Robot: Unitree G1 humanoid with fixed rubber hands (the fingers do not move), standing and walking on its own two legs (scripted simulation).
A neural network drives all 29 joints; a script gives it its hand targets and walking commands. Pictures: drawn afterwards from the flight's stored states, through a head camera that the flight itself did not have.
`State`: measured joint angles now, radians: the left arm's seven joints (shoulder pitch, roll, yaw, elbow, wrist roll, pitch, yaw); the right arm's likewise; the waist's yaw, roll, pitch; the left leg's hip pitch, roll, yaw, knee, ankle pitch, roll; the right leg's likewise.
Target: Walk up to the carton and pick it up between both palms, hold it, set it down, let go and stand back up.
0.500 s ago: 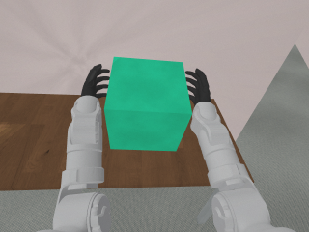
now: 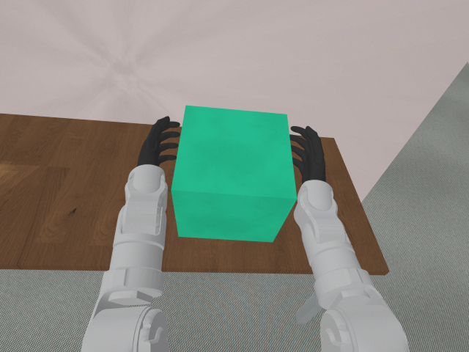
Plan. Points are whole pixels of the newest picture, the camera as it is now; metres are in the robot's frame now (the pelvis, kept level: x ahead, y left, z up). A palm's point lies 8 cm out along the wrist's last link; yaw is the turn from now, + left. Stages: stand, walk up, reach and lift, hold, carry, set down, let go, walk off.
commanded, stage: set down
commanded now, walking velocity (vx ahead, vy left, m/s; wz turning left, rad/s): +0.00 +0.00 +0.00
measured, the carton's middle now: (231, 177) +0.39 +0.01 +0.08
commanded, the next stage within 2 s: none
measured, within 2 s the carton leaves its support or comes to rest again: neither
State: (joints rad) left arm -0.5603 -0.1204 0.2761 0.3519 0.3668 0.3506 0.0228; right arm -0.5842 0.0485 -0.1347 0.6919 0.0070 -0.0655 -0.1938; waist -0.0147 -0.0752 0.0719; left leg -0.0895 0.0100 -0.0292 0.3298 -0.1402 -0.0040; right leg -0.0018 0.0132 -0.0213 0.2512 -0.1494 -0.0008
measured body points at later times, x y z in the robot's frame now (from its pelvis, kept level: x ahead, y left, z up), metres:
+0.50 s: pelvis +0.01 +0.00 +0.00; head +0.01 +0.03 +0.45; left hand +0.39 +0.14 +0.08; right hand +0.39 -0.13 +0.09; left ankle +0.03 +0.12 -0.75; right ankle +0.00 -0.12 -0.75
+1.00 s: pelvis +0.01 +0.00 +0.00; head +0.05 +0.02 +0.45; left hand +0.39 +0.14 +0.03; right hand +0.40 -0.13 +0.05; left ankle +0.03 +0.12 -0.75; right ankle +0.00 -0.12 -0.75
